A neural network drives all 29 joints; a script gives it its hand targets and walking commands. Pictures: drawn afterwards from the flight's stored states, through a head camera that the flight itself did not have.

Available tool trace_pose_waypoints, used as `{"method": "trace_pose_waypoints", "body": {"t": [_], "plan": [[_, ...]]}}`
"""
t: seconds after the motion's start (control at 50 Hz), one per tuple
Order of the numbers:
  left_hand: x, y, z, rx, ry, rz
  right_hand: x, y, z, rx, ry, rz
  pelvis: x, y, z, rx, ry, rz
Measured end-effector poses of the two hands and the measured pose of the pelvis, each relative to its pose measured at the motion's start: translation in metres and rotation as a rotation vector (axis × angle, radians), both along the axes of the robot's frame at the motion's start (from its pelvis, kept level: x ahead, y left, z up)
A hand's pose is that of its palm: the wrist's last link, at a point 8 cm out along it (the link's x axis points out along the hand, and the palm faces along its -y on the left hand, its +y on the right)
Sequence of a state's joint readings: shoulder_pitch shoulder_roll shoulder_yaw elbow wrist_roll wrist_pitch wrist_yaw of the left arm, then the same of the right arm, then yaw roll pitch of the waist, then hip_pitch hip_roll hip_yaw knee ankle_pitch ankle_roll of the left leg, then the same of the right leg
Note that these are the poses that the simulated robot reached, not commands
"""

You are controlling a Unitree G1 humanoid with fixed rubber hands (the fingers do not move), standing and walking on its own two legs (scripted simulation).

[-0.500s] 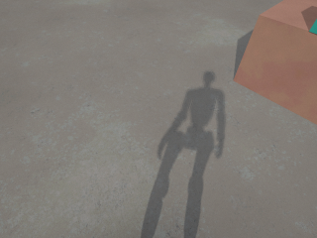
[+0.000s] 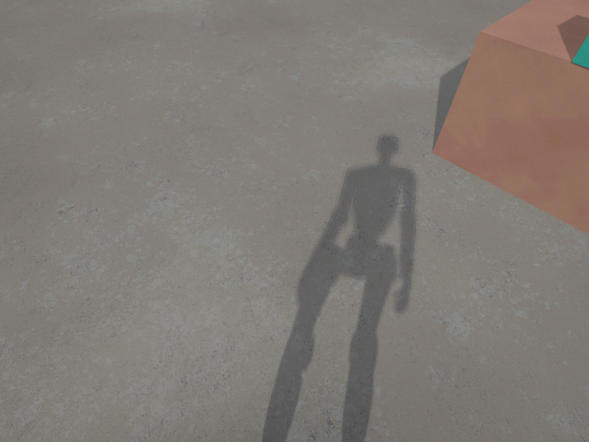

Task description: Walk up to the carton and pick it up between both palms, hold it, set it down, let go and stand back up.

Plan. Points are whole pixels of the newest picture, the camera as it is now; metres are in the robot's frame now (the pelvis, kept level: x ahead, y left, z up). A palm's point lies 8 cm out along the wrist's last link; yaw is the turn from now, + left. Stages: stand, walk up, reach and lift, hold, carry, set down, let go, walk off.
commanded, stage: stand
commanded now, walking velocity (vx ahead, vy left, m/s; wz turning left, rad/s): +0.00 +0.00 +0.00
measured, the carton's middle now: out of the picture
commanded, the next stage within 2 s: walk up in 0.58 s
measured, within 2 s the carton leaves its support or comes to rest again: neither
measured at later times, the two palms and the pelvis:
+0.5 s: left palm out of the picture -0.04 +0.19 -0.15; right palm out of the picture -0.03 -0.19 -0.15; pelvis -0.01 +0.00 +0.00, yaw +0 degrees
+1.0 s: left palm out of the picture +0.02 +0.21 -0.15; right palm out of the picture -0.04 -0.25 -0.17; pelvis -0.02 -0.02 -0.01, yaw -11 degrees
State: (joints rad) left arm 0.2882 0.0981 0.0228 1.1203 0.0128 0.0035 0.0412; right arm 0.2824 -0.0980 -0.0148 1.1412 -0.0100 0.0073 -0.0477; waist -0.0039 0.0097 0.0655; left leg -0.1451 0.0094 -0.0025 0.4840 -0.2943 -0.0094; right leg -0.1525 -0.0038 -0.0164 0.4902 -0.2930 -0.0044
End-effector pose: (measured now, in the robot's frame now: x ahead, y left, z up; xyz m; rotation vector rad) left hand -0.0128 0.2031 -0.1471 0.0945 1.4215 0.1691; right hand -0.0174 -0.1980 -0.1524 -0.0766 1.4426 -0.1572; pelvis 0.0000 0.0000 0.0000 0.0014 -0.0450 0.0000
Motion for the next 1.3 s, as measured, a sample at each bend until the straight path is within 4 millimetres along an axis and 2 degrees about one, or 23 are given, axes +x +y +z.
{"method": "trace_pose_waypoints", "body": {"t": [0.12,0.46,0.64,0.82,0.88,0.92,1.02,1.08,1.12,1.16,1.22,1.26,1.3], "plan": [[-0.013,-0.004,-0.001,-0.01,0.035,0.003,-0.006,-0.001,0.002,0.0,0.01,-0.004,-0.002,-0.001,0.001,-0.001,-0.004,-0.002],[-0.025,-0.011,-0.001,-0.027,0.058,0.001,-0.015,0.004,0.002,0.009,0.028,-0.002,-0.007,0.0,0.002,-0.003,-0.003,-0.007],[-0.026,-0.002,0.001,-0.01,0.06,-0.003,-0.019,0.006,0.001,0.011,0.034,-0.005,-0.008,0.001,0.002,-0.002,0.002,-0.006],[-0.022,-0.004,-0.004,-0.017,0.048,0.002,-0.017,0.0,0.002,-0.013,0.02,-0.017,-0.011,0.002,-0.001,0.004,0.016,-0.025],[-0.015,-0.001,-0.01,-0.01,0.054,-0.052,-0.014,-0.013,-0.005,-0.054,-0.022,-0.085,-0.018,-0.001,-0.009,0.032,0.028,-0.103],[-0.004,0.003,-0.01,0.013,0.062,-0.109,-0.016,-0.024,-0.008,-0.074,-0.05,-0.126,-0.02,-0.006,-0.013,0.037,0.03,-0.14],[0.049,0.0,0.004,0.083,-0.029,-0.206,-0.03,-0.057,-0.018,-0.084,-0.062,-0.192,-0.019,-0.028,-0.015,0.051,0.052,-0.209],[0.092,-0.016,0.012,0.089,-0.077,-0.276,-0.042,-0.088,-0.024,-0.096,-0.054,-0.268,-0.013,-0.053,-0.018,0.067,0.073,-0.238],[0.124,-0.036,0.018,0.1,-0.148,-0.319,-0.05,-0.113,-0.028,-0.095,-0.044,-0.295,-0.006,-0.073,-0.021,0.065,0.081,-0.253],[0.148,-0.059,0.022,0.114,-0.231,-0.341,-0.052,-0.14,-0.036,-0.087,-0.032,-0.286,0.001,-0.093,-0.026,0.033,0.077,-0.266],[0.153,-0.09,0.021,0.112,-0.271,-0.323,-0.031,-0.175,-0.032,-0.075,-0.048,-0.255,0.017,-0.121,-0.025,0.036,0.07,-0.258],[0.141,-0.109,0.018,0.097,-0.22,-0.3,0.001,-0.197,-0.016,-0.07,-0.113,-0.248,0.032,-0.14,-0.016,0.059,0.072,-0.29],[0.123,-0.131,0.017,0.075,-0.125,-0.3,0.042,-0.219,0.0,-0.076,-0.207,-0.238,0.047,-0.156,-0.008,0.065,0.072,-0.32]]}}
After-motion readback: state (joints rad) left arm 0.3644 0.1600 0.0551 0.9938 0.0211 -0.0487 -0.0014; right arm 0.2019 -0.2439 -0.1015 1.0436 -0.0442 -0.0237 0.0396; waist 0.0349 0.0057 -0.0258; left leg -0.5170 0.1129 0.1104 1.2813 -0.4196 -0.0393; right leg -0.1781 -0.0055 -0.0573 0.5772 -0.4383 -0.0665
